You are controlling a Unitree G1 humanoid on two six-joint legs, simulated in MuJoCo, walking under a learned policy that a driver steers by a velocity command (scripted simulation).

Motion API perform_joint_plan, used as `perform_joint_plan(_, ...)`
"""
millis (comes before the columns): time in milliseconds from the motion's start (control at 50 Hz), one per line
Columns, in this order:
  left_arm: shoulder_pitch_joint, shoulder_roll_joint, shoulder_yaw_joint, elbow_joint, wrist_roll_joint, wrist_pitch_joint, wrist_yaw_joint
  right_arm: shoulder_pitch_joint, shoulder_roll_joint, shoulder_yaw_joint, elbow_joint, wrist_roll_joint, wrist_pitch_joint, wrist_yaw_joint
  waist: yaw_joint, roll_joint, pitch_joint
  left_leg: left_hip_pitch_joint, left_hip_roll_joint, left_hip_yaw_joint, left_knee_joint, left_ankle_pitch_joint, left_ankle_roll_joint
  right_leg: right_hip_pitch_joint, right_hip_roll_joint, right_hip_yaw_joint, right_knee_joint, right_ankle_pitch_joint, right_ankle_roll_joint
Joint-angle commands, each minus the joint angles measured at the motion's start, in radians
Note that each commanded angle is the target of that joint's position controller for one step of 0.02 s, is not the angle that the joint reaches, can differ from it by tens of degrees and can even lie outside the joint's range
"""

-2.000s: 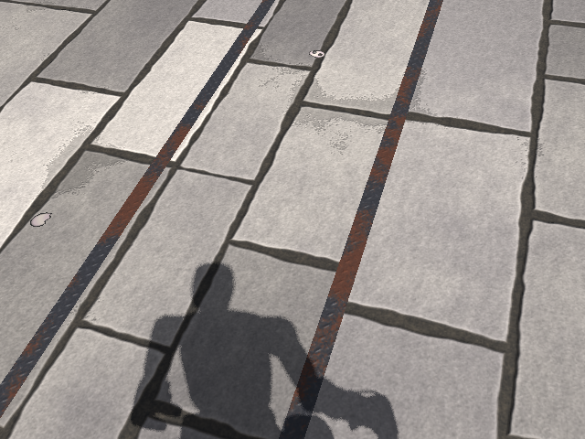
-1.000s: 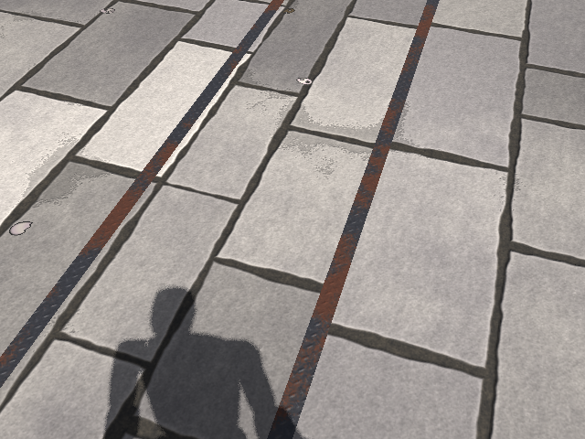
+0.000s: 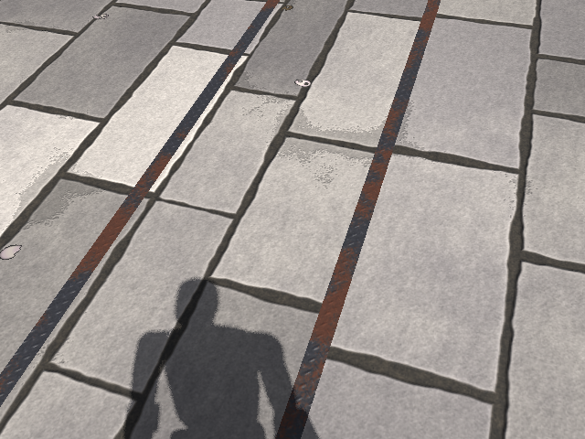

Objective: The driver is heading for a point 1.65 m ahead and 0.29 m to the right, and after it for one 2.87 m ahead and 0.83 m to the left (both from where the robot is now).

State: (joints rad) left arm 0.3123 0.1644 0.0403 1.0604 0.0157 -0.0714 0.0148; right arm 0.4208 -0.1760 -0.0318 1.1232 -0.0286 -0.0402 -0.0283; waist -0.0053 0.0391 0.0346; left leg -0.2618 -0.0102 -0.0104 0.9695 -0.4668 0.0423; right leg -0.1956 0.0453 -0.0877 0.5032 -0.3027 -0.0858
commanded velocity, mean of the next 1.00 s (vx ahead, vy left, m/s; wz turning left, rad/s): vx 0.04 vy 0.00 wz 0.00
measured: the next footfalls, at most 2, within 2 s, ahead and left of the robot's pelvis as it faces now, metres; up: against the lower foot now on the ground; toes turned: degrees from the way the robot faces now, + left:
left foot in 0.28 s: +0.21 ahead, +0.12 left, +0.00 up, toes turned +3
right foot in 1.84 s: +0.19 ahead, -0.08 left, +0.00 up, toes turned -4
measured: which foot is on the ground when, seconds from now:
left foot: up 0.00-0.26, down 0.28-1.00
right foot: down 0.00-1.00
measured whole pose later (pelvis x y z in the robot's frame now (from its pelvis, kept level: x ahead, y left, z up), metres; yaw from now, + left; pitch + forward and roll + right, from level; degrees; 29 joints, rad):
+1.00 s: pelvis +0.09 +0.01 +0.00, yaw -2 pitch -1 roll +1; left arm 0.41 0.09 -0.03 1.17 0.01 -0.02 0.06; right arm 0.32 -0.10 0.01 1.18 0.00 0.00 -0.05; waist -0.01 -0.02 0.03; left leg -0.21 -0.05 0.08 0.43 -0.20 0.05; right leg 0.02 0.02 -0.05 0.37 -0.37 -0.05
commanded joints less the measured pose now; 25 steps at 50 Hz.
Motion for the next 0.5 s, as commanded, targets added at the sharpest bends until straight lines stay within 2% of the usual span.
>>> perform_joint_plan(20,0.102,0.046,-0.013,0.000,0.004,-0.004,0.010,-0.005,0.002,0.005,-0.047,-0.002,-0.003,0.010,-0.009,-0.069,0.053,-0.199,0.064,-0.007,0.075,0.083,-0.006,0.110,-0.297,0.258,-0.236,0.746,-0.097)
perform_joint_plan(60,0.106,0.029,-0.033,0.009,0.007,-0.011,0.018,0.005,0.000,0.005,-0.039,0.005,0.014,0.012,-0.029,-0.103,0.018,-0.142,0.042,0.019,-0.006,0.132,-0.018,0.120,-0.247,0.162,-0.206,0.936,-0.069)
perform_joint_plan(100,0.138,0.044,-0.042,0.025,0.005,-0.012,0.027,-0.019,0.005,0.010,-0.041,0.019,0.028,0.006,-0.030,-0.128,0.004,-0.130,0.023,0.039,-0.108,0.157,-0.025,0.151,-0.234,0.122,-0.182,1.050,-0.050)
perform_joint_plan(140,0.160,0.051,-0.049,0.036,0.004,-0.005,0.035,-0.070,0.006,0.015,-0.051,0.023,0.035,-0.002,-0.017,-0.147,0.000,-0.111,0.008,0.057,-0.205,0.174,-0.020,0.160,-0.225,0.103,-0.162,1.076,-0.036)
perform_joint_plan(200,0.181,0.040,-0.058,0.050,0.004,0.010,0.042,-0.119,-0.004,0.017,-0.055,0.028,0.040,-0.010,-0.001,-0.165,0.001,-0.059,0.003,0.070,-0.305,0.199,-0.011,0.143,-0.227,0.111,-0.133,1.016,-0.038)
perform_joint_plan(240,0.175,0.034,-0.060,0.054,0.000,0.016,0.041,-0.124,0.012,0.022,-0.049,0.028,0.038,-0.012,-0.005,-0.151,0.012,0.001,0.012,0.064,-0.384,0.241,0.000,0.110,-0.237,0.131,-0.116,0.917,-0.041)
perform_joint_plan(260,0.164,0.037,-0.059,0.055,-0.002,0.018,0.040,-0.115,0.019,0.026,-0.043,0.025,0.035,-0.013,-0.022,-0.121,0.021,0.061,0.024,0.056,-0.471,0.330,0.006,0.078,-0.235,0.134,-0.103,0.844,-0.029)
perform_joint_plan(280,0.162,0.041,-0.057,0.054,-0.002,0.018,0.037,-0.093,0.003,0.026,-0.034,0.020,0.029,-0.015,-0.031,-0.088,0.015,0.146,0.056,0.018,-0.527,0.473,0.014,0.036,-0.218,0.137,-0.089,0.725,-0.008)
perform_joint_plan(300,0.181,0.046,-0.053,0.047,0.001,0.017,0.034,-0.063,-0.043,0.018,-0.029,0.013,0.020,-0.018,-0.018,-0.047,-0.011,0.242,0.124,-0.052,-0.513,0.692,0.028,-0.021,-0.182,0.131,-0.076,0.533,0.006)
perform_joint_plan(320,0.294,-0.004,-0.056,0.075,-0.008,0.025,0.034,-0.063,-0.065,0.015,-0.016,0.018,0.019,-0.017,0.032,0.042,-0.031,0.276,0.184,-0.092,-0.453,0.885,0.089,-0.038,-0.147,0.124,-0.113,0.293,0.025)
perform_joint_plan(340,0.298,-0.016,-0.059,0.095,-0.006,0.037,0.040,-0.085,-0.030,0.021,-0.018,0.020,0.022,-0.012,0.016,0.052,-0.009,0.241,0.189,-0.106,-0.454,0.863,0.105,-0.020,-0.124,0.114,-0.137,0.161,0.026)
perform_joint_plan(360,0.264,0.001,-0.054,0.092,0.000,0.043,0.043,-0.106,-0.013,0.024,-0.020,0.018,0.025,-0.009,0.010,0.036,0.033,0.189,0.164,-0.095,-0.473,0.774,0.089,-0.005,-0.114,0.120,-0.153,0.151,0.022)
perform_joint_plan(400,0.216,0.021,-0.046,0.084,0.001,0.049,0.040,-0.119,-0.011,0.024,-0.021,0.020,0.028,-0.015,0.006,0.007,0.051,0.138,0.128,-0.073,-0.501,0.680,0.061,0.048,-0.128,0.128,-0.162,0.273,0.018)
perform_joint_plan(440,0.216,0.007,-0.050,0.088,-0.001,0.050,0.038,-0.104,-0.018,0.021,-0.009,0.029,0.026,-0.022,0.009,-0.016,0.033,0.135,0.114,-0.063,-0.511,0.652,0.051,0.090,-0.144,0.126,-0.159,0.348,0.022)
perform_joint_plan(500,0.214,0.005,-0.052,0.098,-0.002,0.052,0.042,-0.094,-0.017,0.021,0.000,0.030,0.023,-0.023,0.009,-0.054,0.020,0.142,0.113,-0.062,-0.517,0.650,0.052,0.116,-0.149,0.121,-0.161,0.373,0.027)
